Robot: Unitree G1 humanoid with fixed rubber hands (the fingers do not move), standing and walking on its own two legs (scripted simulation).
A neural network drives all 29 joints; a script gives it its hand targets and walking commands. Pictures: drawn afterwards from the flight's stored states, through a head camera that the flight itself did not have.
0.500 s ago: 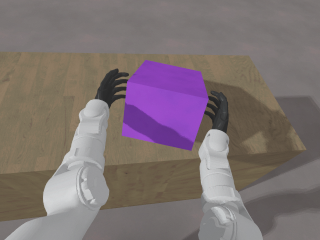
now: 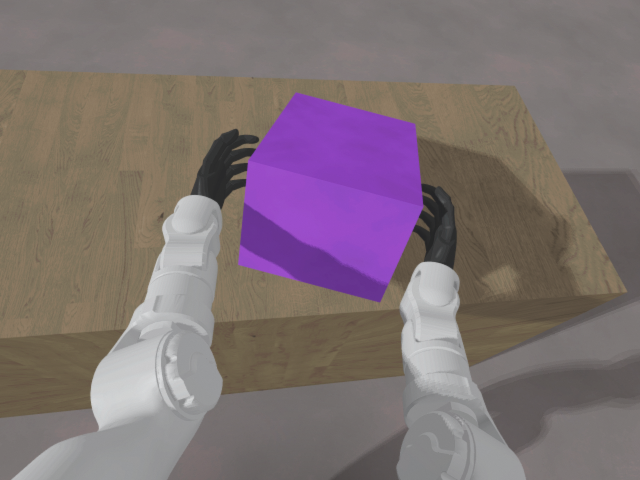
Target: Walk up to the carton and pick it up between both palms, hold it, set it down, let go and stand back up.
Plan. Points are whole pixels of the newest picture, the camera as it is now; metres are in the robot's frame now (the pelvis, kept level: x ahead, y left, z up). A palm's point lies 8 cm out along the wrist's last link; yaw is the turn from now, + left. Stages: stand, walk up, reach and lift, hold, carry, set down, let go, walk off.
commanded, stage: set down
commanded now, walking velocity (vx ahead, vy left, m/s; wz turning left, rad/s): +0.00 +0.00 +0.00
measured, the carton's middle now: (334, 188) +0.52 -0.05 -0.01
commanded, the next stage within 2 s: none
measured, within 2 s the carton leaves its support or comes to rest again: rests again in 0.52 s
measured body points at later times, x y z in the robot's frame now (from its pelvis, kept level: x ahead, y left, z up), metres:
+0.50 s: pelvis +0.00 +0.01 -0.01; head +0.15 +0.06 +0.42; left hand +0.48 +0.13 -0.01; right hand +0.39 -0.15 -0.01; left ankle -0.03 +0.13 -0.74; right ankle -0.03 -0.14 -0.74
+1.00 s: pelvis -0.02 +0.03 -0.02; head +0.11 +0.08 +0.40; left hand +0.50 +0.16 +0.04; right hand +0.41 -0.15 +0.00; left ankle -0.03 +0.13 -0.74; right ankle -0.03 -0.14 -0.74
